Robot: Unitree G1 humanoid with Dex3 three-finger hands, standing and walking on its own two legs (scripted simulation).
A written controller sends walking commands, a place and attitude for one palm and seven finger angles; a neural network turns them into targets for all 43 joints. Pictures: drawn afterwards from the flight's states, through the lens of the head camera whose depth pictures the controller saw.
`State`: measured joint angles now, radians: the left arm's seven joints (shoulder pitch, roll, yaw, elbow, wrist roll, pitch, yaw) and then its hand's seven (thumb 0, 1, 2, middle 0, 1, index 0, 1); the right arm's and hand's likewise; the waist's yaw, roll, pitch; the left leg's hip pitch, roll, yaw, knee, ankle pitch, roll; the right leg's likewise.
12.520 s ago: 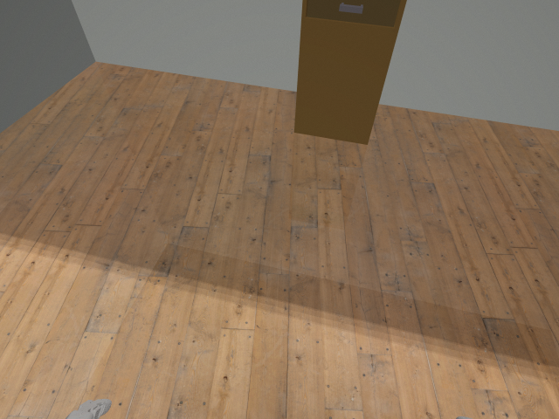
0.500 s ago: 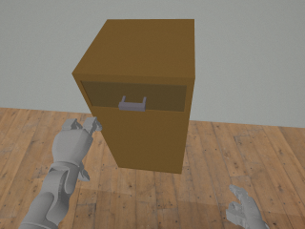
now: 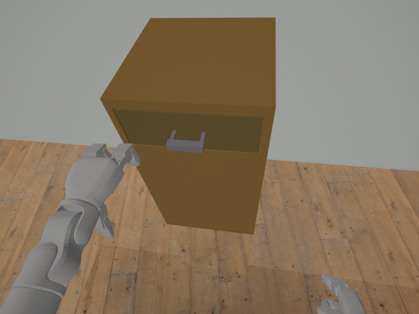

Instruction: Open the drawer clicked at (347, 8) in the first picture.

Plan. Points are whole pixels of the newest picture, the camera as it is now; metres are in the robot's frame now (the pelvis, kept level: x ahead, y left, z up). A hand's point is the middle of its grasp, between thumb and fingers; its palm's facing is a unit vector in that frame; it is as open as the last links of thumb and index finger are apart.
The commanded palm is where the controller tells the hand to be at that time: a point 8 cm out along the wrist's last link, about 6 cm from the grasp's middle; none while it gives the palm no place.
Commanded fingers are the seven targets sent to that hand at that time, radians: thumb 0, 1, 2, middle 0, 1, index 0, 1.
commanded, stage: raise the hand with hooked fingers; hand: left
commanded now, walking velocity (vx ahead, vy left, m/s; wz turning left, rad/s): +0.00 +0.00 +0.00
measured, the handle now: (187, 140) +0.53 +0.15 -0.05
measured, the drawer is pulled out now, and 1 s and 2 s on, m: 0.00 0.00 0.00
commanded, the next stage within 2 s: move the hooked fingers above the handle in 0.12 s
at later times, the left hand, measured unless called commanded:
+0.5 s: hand (128, 183) +0.33 +0.21 +0.06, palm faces -0.01 -0.05 -1.00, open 13.9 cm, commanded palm +0.32 +0.22 +0.12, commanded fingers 0.00 -0.50 0.30 -0.30 -1.20 -0.30 -1.20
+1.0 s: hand (152, 161) +0.40 +0.19 +0.03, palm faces -0.03 -0.02 -1.00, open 13.9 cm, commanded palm +0.38 +0.20 +0.10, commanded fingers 0.00 -0.50 0.30 -0.30 -1.20 -0.30 -1.20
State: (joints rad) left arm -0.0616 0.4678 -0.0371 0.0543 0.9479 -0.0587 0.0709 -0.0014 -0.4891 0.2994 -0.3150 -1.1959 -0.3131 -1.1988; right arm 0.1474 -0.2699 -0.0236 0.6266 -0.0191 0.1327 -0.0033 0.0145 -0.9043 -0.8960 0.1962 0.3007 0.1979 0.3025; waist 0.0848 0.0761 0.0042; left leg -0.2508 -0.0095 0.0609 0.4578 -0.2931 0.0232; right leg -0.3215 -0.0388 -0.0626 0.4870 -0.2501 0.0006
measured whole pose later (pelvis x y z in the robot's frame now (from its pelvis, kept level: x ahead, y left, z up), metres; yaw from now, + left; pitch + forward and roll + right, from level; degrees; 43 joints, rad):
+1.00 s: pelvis -0.01 -0.01 -0.01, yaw -1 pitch +10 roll +1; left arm -0.52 0.40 -0.12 0.66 1.05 -0.05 0.23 0.00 -0.49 0.30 -0.32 -1.20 -0.31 -1.20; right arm 0.25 -0.27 -0.06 0.69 0.01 0.12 -0.03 0.01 -0.91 -0.90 0.19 0.30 0.20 0.30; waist 0.00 0.05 -0.05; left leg -0.41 0.00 0.07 0.55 -0.31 0.01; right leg -0.49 -0.03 -0.05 0.59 -0.27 -0.02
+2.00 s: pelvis -0.01 -0.01 -0.02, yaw -2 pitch +18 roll +0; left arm -0.88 0.39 -0.08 1.11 1.09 0.02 0.33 0.00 -0.49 0.30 -0.33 -1.21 -0.32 -1.21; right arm 0.33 -0.26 -0.05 0.70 -0.02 0.10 -0.01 0.01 -0.90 -0.90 0.20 0.30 0.20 0.30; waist -0.12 0.05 -0.11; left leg -0.61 0.02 0.09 0.65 -0.35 0.02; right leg -0.68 -0.02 -0.03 0.65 -0.28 -0.01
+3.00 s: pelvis +0.00 -0.01 -0.03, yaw -1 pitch +19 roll +0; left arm -0.82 0.34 -0.10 1.07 1.11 -0.02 0.39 0.00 -0.49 0.30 -0.32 -1.20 -0.31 -1.20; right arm 0.31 -0.26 -0.07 0.71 -0.04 0.10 0.01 0.01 -0.90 -0.90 0.20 0.30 0.20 0.30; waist -0.09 0.06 -0.12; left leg -0.64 0.02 0.07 0.70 -0.38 0.02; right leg -0.71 -0.02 -0.04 0.69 -0.31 -0.01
